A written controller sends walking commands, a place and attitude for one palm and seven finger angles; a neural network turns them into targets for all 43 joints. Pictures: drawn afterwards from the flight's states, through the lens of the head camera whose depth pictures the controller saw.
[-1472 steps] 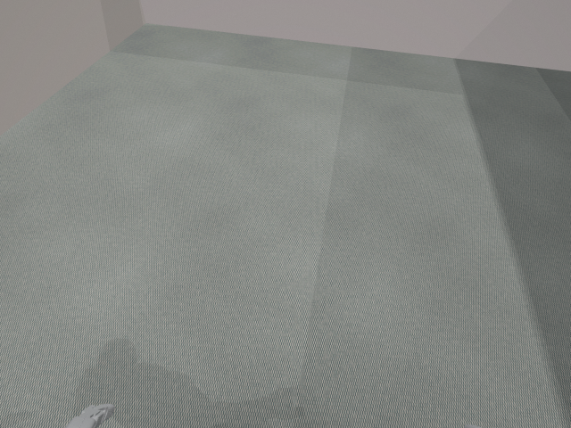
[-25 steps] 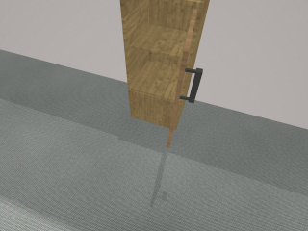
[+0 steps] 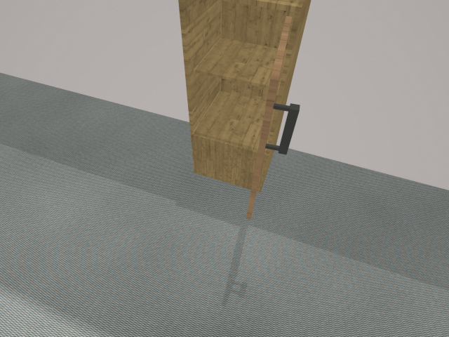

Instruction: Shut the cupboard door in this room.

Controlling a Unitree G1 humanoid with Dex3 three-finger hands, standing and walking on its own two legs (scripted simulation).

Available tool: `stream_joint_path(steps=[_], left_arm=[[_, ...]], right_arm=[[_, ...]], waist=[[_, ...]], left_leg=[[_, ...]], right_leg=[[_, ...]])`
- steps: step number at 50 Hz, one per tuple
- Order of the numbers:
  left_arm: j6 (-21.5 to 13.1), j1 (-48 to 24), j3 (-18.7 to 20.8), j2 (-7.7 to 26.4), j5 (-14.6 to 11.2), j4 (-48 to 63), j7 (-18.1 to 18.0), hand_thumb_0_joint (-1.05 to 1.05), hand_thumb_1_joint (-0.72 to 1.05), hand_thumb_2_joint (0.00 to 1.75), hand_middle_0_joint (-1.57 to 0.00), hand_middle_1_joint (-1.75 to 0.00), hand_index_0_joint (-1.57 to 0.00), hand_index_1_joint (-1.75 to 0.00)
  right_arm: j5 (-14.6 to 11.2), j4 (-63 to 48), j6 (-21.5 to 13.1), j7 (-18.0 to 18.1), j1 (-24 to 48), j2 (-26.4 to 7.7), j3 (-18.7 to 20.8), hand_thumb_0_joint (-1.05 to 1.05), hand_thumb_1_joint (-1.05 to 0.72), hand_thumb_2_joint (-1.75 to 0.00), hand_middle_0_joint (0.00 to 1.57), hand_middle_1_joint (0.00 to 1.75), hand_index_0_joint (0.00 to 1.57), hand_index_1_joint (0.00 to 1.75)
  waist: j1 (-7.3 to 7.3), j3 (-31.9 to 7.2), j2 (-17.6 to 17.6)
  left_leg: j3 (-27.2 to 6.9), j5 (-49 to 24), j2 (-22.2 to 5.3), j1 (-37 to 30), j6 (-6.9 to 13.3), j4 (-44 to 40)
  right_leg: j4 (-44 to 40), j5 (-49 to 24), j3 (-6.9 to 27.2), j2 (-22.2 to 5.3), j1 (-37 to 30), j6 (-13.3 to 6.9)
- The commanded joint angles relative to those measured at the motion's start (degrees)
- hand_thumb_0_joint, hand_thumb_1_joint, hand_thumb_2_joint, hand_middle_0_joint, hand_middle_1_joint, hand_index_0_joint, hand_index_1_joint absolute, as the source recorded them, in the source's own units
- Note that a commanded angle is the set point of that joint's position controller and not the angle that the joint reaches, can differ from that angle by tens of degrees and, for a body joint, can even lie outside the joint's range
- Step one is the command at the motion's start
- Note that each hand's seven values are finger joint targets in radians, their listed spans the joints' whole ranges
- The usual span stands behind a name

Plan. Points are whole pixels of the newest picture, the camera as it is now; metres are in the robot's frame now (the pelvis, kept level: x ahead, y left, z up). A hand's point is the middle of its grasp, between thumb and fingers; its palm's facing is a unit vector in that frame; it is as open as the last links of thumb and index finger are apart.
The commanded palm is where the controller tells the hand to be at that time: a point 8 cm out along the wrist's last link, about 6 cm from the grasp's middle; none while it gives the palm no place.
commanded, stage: look at it before walking up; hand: left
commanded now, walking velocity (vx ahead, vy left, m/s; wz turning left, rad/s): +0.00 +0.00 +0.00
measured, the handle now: (280, 129) +0.63 -0.11 -0.01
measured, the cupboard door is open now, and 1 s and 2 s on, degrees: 96 96 96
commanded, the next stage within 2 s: walk to a spot facing it in 0.08 s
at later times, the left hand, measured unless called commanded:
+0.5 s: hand out of the picture +0.06 +0.20 -0.18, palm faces -0.12 -0.95 -0.28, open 7.4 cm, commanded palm none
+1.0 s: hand out of the picture +0.07 +0.15 -0.17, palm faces -0.28 -0.92 -0.27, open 7.4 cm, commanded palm none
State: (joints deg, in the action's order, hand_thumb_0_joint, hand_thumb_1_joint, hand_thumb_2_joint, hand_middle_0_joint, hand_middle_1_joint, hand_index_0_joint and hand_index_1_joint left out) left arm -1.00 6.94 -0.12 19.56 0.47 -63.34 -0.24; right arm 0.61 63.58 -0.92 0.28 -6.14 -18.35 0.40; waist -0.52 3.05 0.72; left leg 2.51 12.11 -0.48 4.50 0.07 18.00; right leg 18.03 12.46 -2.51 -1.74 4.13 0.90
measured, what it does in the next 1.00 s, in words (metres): lifts its left foot, turning right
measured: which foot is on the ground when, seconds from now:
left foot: down 0.00-0.58, up 0.60-1.00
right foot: down 0.00-1.00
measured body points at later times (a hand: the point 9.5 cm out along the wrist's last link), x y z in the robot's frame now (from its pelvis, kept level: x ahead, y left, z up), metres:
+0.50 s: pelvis -0.01 -0.02 -0.02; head +0.02 -0.03 +0.43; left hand +0.06 +0.25 -0.16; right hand +0.03 -0.28 -0.16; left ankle -0.03 +0.11 -0.75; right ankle -0.03 -0.12 -0.74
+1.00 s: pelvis -0.03 -0.04 -0.01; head +0.02 -0.07 +0.44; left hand +0.09 +0.19 -0.14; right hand -0.01 -0.33 -0.15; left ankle +0.01 +0.14 -0.67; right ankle -0.03 -0.11 -0.75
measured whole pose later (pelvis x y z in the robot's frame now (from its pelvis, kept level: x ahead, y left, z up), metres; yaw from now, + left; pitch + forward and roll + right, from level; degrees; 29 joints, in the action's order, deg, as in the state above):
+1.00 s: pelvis -0.03 -0.04 -0.01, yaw -22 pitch +1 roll +2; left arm 1.4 15.1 3.2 12.0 0.9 -54.9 -0.2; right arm 1.1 55.0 3.6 1.5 -4.9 -15.6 4.1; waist -2.9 5.0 -0.3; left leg -3.0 20.9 -3.0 26.2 -4.6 60.0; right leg 24.6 9.6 7.5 6.3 15.4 -4.4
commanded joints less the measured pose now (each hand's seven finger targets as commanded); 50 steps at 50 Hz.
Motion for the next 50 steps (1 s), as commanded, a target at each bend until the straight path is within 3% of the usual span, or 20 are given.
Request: stream_joint_path(steps=[1, 11, 14, 16, 20, 23, 25, 27, 28, 29, 30, 31, 32, 33, 35, 39, 43, 48, 50], left_arm=[[-1.1, -1.0, 2.2, 10.9, 0.1, 2.9, -0.6, 0.0, 0.9, 0.9, -0.2, -0.3, -0.2, -0.3], [-0.9, -0.9, 2.4, 10.9, 0.0, 3.3, -0.6, 0.0, 0.9, 0.9, -0.2, -0.3, -0.2, -0.3], [0.9, 1.9, 1.8, 5.3, -0.1, 3.0, -0.9, 0.0, 0.9, 0.9, -0.2, -0.3, -0.2, -0.3], [1.7, 2.2, 2.2, 5.5, 0.0, 3.9, -0.8, 0.0, 0.9, 0.9, -0.2, -0.3, -0.2, -0.3], [2.7, 2.7, 2.9, 4.9, 0.3, 6.4, -0.1, 0.0, 0.9, 0.9, -0.2, -0.3, -0.2, -0.3], [3.5, 3.5, 3.3, 3.0, 0.5, 8.3, 0.5, 0.0, 0.9, 0.9, -0.2, -0.3, -0.2, -0.3], [3.6, 4.4, 3.8, 1.8, 0.6, 9.4, 0.8, 0.0, 0.9, 0.9, -0.2, -0.3, -0.2, -0.3], [3.1, 9.1, 4.6, 1.8, 0.8, 8.6, 1.0, 0.0, 0.9, 0.9, -0.2, -0.3, -0.2, -0.3], [2.6, 13.0, 5.4, 5.0, 1.1, 7.8, 0.8, 0.0, 0.9, 0.9, -0.2, -0.3, -0.2, -0.3], [1.9, 14.3, 6.6, 11.2, 1.6, 8.2, -0.1, 0.0, 0.9, 0.9, -0.2, -0.3, -0.2, -0.3], [2.1, 15.0, 6.3, 10.1, 0.4, 8.2, -0.6, 0.0, 0.9, 0.9, -0.2, -0.3, -0.2, -0.3], [2.0, 11.7, 6.4, 8.4, 0.3, 8.7, -0.8, 0.0, 0.9, 0.9, -0.2, -0.3, -0.2, -0.3], [2.0, 8.7, 6.3, 6.7, 0.3, 9.8, -0.8, 0.0, 0.9, 0.9, -0.2, -0.3, -0.2, -0.3], [2.0, 6.8, 6.1, 5.4, 0.2, 10.5, -0.9, 0.0, 0.9, 0.9, -0.2, -0.3, -0.2, -0.3], [1.2, 8.0, 5.9, 4.4, 0.2, 10.9, -0.7, 0.0, 0.9, 0.9, -0.2, -0.3, -0.2, -0.3], [1.0, 11.2, 6.3, 4.3, 0.1, 10.4, -0.9, 0.0, 0.9, 0.9, -0.2, -0.3, -0.2, -0.3], [1.3, 12.3, 6.5, 3.8, 0.3, 10.2, -0.8, 0.0, 0.9, 0.9, -0.2, -0.3, -0.2, -0.3], [1.6, 12.3, 6.5, 4.3, 0.7, 11.0, -0.6, 0.0, 0.9, 0.9, -0.2, -0.3, -0.2, -0.3], [1.7, 11.8, 6.6, 5.0, 0.9, 11.6, -0.6, 0.0, 0.9, 0.9, -0.2, -0.3, -0.2, -0.3]], right_arm=[[-0.2, -3.2, -1.4, 0.9, 0.9, -11.9, 2.0, 0.0, -0.9, -0.9, 0.2, 0.3, 0.2, 0.3], [-0.1, -3.1, -1.2, 1.2, 0.5, -11.9, 2.1, 0.0, -0.9, -0.9, 0.2, 0.3, 0.2, 0.3], [0.1, -2.6, 0.0, 1.6, -3.6, -5.6, 1.4, 0.0, -0.9, -0.9, 0.2, 0.3, 0.2, 0.3], [0.1, -3.6, 0.6, 1.9, -4.1, -6.1, 2.0, 0.0, -0.9, -0.9, 0.2, 0.3, 0.2, 0.3], [0.3, -6.1, 1.4, 2.1, -3.9, -7.7, 3.5, 0.0, -0.9, -0.9, 0.2, 0.3, 0.2, 0.3], [0.4, -7.7, 1.3, 1.9, -3.7, -8.7, 4.5, 0.0, -0.9, -0.9, 0.2, 0.3, 0.2, 0.3], [0.6, -8.7, 1.3, 1.8, -2.3, -8.1, 5.0, 0.0, -0.9, -0.9, 0.2, 0.3, 0.2, 0.3], [0.7, -9.9, 1.5, 1.6, 0.2, -7.4, 5.2, 0.0, -0.9, -0.9, 0.2, 0.3, 0.2, 0.3], [0.2, -10.8, 2.0, 1.5, 1.4, -6.0, 5.0, 0.0, -0.9, -0.9, 0.2, 0.3, 0.2, 0.3], [-0.1, -13.3, 2.2, 1.2, 1.0, -0.8, 4.1, 0.0, -0.9, -0.9, 0.2, 0.3, 0.2, 0.3], [-0.2, -13.6, 2.9, 1.3, 3.1, -2.6, 4.2, 0.0, -0.9, -0.9, 0.2, 0.3, 0.2, 0.3], [-0.2, -12.5, 3.3, 1.2, 1.9, -2.9, 4.6, 0.0, -0.9, -0.9, 0.2, 0.3, 0.2, 0.3], [-0.1, -11.9, 3.1, 1.0, 1.4, -2.8, 4.9, 0.0, -0.9, -0.9, 0.2, 0.3, 0.2, 0.3], [0.1, -11.0, 3.0, 0.8, 0.5, -2.7, 5.0, 0.0, -0.9, -0.9, 0.2, 0.3, 0.2, 0.3], [0.2, -10.3, 2.7, 0.8, -1.2, -1.7, 4.7, 0.0, -0.9, -0.9, 0.2, 0.3, 0.2, 0.3], [0.2, -10.4, 3.1, 1.2, -1.8, -1.5, 4.6, 0.0, -0.9, -0.9, 0.2, 0.3, 0.2, 0.3], [0.3, -11.7, 3.2, 1.5, 0.4, -1.7, 4.5, 0.0, -0.9, -0.9, 0.2, 0.3, 0.2, 0.3], [0.3, -13.4, 2.9, 1.5, 2.2, -2.0, 4.4, 0.0, -0.9, -0.9, 0.2, 0.3, 0.2, 0.3], [0.2, -14.3, 2.6, 1.4, 3.1, -1.8, 4.1, 0.0, -0.9, -0.9, 0.2, 0.3, 0.2, 0.3]], waist=[[0.38, -5.4, -0.5], [0.47, -4.7, -1.5], [0.94, -3.9, -1.9], [0.92, -3.0, -2.7], [0.85, -2.0, -5.2], [0.47, -1.3, -10.9], [-0.21, -1.3, -11.3], [-3.02, -1.8, -8.9], [-5.0, -3.0, 2.1], [-4.94, -3.0, 21.3], [-5.9, -2.5, 16.1], [-3.75, -0.1, 14.1], [-2.51, 1.0, 9.9], [-1.4, 0.7, 5.5], [-1.24, -4.1, 3.3], [-1.79, -8.1, 4.3], [-2.43, -5.8, 5.9], [-2.8, -4.6, 6.6], [-2.83, -4.2, 6.5]], left_leg=[[-5.7, -17.5, -7.7, -2.0, 0.6, -1.6], [-4.2, -18.8, -8.1, -3.2, 0.3, -0.6], [-1.3, -19.7, -8.7, -3.5, -0.9, 2.5], [-0.7, -18.6, -9.6, -3.5, -0.6, 3.6], [-2.4, -14.0, -13.6, -2.2, 2.0, 3.8], [-5.3, -18.8, -19.8, -1.4, 7.5, 2.4], [-3.4, -20.9, -21.2, 1.3, 8.5, 4.0], [1.6, -16.6, -17.8, 8.1, 4.7, 11.7], [5.6, -5.4, -12.4, 13.2, 0.4, 22.9], [7.2, 22.2, -3.2, 25.9, -3.6, 37.9], [-1.7, 24.3, -2.4, 24.3, -2.7, 45.0], [-4.3, 19.9, -3.5, 25.1, -2.1, 48.5], [-5.1, 16.2, -4.2, 27.0, -2.1, 50.0], [-5.0, 12.9, -5.0, 26.7, -2.4, 49.9], [-4.7, 8.9, -4.2, 26.7, -3.3, 48.8], [-5.3, 6.8, -3.7, 28.6, -4.4, 48.0], [-6.3, 7.4, -3.5, 29.5, -4.9, 46.2], [-6.4, 9.8, -2.8, 27.4, -4.8, 41.9], [-5.9, 11.1, -2.3, 25.6, -4.5, 37.8]], right_leg=[[-1.6, -15.9, 4.4, -7.0, -0.8, -1.8], [-0.9, -19.5, 5.1, -6.7, 0.0, -2.3], [3.0, -22.1, 5.6, -6.0, 3.3, -1.7], [5.8, -20.7, 5.9, -5.1, 6.4, -1.5], [13.8, -11.2, 5.5, -2.0, 12.7, -0.9], [25.9, 12.5, 2.5, 0.3, 17.7, -0.2], [26.7, 16.4, 2.2, -0.8, 16.2, -0.5], [17.2, 5.8, 1.0, -1.0, 7.2, -0.8], [7.1, -7.5, 7.3, -4.6, 2.9, -2.0], [-1.4, -19.7, 30.4, -19.3, 0.1, -6.9], [-3.3, -19.4, 32.3, -20.1, 4.7, -10.9], [-4.7, -10.4, 30.4, -17.5, 7.5, -10.4], [-3.8, -6.7, 29.1, -15.7, 7.5, -10.5], [-2.1, -8.2, 26.4, -13.9, 7.1, -9.3], [0.2, -15.8, 23.0, -11.0, 1.3, -8.1], [1.4, -19.4, 22.1, -9.1, -4.2, -5.1], [0.6, -17.3, 24.7, -8.8, -2.2, -5.2], [0.1, -12.8, 28.6, -8.6, 1.1, -8.3], [0.1, -11.9, 30.1, -8.8, 2.6, -10.6]])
